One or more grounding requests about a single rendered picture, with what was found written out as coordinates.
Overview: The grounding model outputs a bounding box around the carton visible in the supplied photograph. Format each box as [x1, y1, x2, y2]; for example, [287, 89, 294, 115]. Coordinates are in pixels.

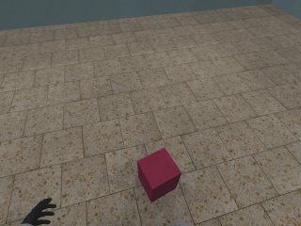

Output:
[137, 148, 182, 202]

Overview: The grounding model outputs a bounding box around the left robot hand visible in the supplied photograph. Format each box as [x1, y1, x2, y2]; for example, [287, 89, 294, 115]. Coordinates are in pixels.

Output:
[21, 198, 56, 226]

